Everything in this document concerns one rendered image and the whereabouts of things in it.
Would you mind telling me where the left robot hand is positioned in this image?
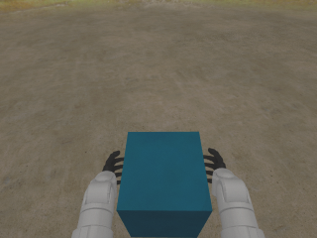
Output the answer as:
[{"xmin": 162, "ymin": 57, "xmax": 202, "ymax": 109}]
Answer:
[{"xmin": 102, "ymin": 151, "xmax": 125, "ymax": 185}]

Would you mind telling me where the robot left forearm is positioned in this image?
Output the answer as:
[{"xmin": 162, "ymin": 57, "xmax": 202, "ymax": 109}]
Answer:
[{"xmin": 71, "ymin": 171, "xmax": 117, "ymax": 238}]

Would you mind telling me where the robot right forearm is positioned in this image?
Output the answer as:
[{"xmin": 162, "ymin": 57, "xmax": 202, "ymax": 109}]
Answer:
[{"xmin": 211, "ymin": 168, "xmax": 265, "ymax": 238}]

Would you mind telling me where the right robot hand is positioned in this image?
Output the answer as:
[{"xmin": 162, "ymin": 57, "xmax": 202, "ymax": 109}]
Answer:
[{"xmin": 203, "ymin": 148, "xmax": 226, "ymax": 183}]

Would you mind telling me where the carton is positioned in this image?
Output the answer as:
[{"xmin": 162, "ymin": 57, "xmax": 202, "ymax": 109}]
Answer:
[{"xmin": 116, "ymin": 132, "xmax": 213, "ymax": 238}]

